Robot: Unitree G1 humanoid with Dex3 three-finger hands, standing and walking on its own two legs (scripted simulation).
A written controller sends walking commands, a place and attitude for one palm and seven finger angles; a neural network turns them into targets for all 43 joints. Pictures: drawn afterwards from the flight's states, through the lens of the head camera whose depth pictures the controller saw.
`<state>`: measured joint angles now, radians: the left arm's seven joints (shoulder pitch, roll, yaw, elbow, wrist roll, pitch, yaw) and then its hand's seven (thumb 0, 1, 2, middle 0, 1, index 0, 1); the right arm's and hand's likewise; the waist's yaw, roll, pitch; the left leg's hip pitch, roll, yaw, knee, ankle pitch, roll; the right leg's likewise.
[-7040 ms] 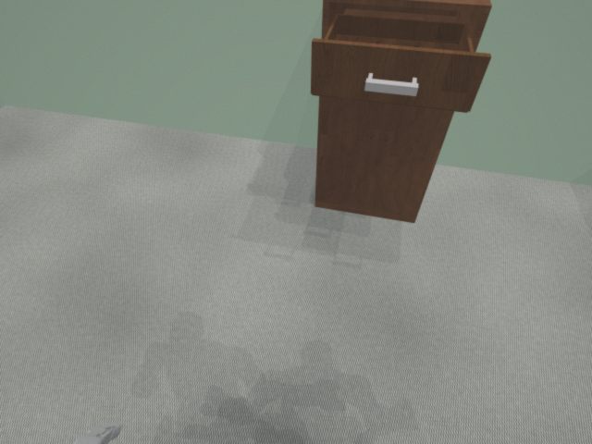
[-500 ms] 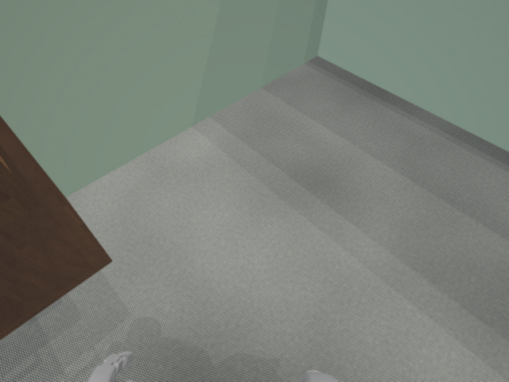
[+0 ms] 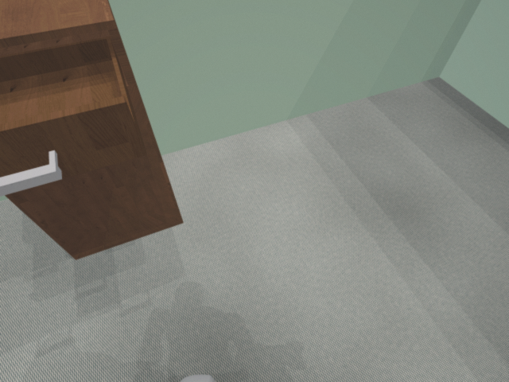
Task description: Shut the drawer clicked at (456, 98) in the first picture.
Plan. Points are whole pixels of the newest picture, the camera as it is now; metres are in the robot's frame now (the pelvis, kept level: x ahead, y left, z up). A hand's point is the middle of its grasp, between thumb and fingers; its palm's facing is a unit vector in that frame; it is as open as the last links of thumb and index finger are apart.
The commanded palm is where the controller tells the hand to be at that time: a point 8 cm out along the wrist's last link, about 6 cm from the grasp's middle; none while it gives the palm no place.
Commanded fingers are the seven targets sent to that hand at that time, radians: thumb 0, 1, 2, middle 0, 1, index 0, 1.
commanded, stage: turn to face it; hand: left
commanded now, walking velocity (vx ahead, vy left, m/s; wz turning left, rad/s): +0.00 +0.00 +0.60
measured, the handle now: (20, 172) +0.42 +0.45 +0.04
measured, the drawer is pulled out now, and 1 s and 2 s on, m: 0.28 0.28 0.28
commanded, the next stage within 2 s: take the last steps up to it in 0.62 s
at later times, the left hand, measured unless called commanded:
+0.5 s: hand out of the picture +0.07 +0.21 -0.14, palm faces +0.26 -0.92 -0.29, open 7.4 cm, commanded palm none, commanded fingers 0.00 0.90 0.90 -0.20 -0.30 -0.20 -0.30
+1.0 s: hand out of the picture -0.12 +0.19 -0.18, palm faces +0.47 -0.86 -0.19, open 7.4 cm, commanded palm none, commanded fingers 0.00 0.90 0.90 -0.20 -0.30 -0.20 -0.30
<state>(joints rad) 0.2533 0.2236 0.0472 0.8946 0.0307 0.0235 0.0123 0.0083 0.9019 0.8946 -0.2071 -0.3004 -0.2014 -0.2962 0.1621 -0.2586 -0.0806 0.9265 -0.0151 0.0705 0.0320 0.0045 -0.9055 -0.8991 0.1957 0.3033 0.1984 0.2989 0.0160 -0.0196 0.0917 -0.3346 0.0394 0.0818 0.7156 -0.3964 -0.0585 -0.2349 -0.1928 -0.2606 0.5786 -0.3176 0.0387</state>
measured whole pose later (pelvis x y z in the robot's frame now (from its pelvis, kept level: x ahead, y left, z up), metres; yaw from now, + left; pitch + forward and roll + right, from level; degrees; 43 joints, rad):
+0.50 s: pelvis +0.01 -0.01 -0.01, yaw +15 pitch -1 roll +1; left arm 0.16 0.19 0.03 0.85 0.02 0.00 0.01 0.01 0.91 0.89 -0.20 -0.30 -0.20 -0.30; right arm 0.20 -0.23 -0.08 0.92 -0.02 0.06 0.01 0.00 -0.90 -0.90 0.20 0.30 0.20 0.30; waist -0.02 0.06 0.06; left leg -0.36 -0.06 -0.11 0.73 -0.41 -0.02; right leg -0.29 -0.03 -0.06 0.60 -0.29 0.01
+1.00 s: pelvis +0.00 +0.03 +0.00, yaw +24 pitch -1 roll -1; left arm 0.38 0.22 0.05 1.07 0.03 0.04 0.00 0.01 0.91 0.89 -0.20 -0.30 -0.20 -0.30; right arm 0.23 -0.18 -0.04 0.99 -0.03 -0.01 0.00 0.00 -0.90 -0.90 0.20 0.30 0.20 0.30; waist 0.04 -0.04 0.01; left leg -0.18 0.01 0.08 0.54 -0.34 0.05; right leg -0.33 -0.10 -0.11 0.84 -0.47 0.01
